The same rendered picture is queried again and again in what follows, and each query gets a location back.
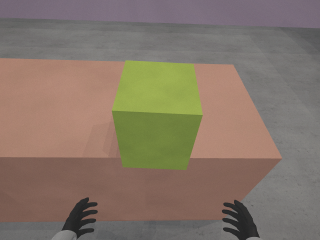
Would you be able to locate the pedestal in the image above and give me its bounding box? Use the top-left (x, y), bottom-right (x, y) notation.
top-left (0, 58), bottom-right (282, 222)

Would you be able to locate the left robot hand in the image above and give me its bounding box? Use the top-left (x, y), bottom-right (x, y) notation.
top-left (61, 197), bottom-right (98, 239)

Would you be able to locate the right robot hand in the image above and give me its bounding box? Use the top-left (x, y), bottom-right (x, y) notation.
top-left (222, 200), bottom-right (260, 240)

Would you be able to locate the carton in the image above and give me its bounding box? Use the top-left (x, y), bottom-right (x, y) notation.
top-left (112, 60), bottom-right (203, 170)

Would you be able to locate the left robot forearm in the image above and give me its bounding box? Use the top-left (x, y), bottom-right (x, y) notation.
top-left (51, 230), bottom-right (77, 240)

